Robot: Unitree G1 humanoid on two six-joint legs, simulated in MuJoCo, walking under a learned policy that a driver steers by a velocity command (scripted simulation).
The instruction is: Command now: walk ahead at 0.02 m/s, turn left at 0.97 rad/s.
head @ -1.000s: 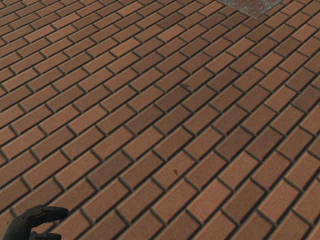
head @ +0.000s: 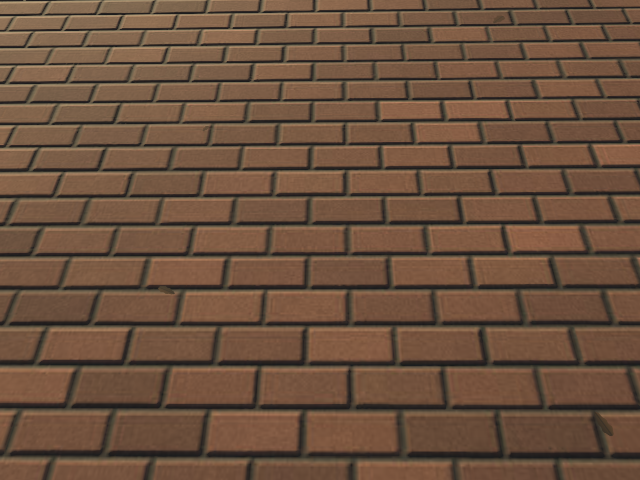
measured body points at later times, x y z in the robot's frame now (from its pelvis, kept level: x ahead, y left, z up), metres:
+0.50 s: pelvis +0.07 +0.08 +0.00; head +0.07 +0.12 +0.45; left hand +0.11 +0.39 -0.11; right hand +0.22 -0.18 -0.09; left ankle -0.06 +0.11 -0.74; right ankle +0.16 -0.06 -0.66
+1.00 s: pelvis +0.41 +0.26 +0.00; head +0.41 +0.27 +0.45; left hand +0.20 +0.45 -0.13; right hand +0.71 +0.19 -0.08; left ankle +0.40 +0.43 -0.66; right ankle +0.40 +0.14 -0.74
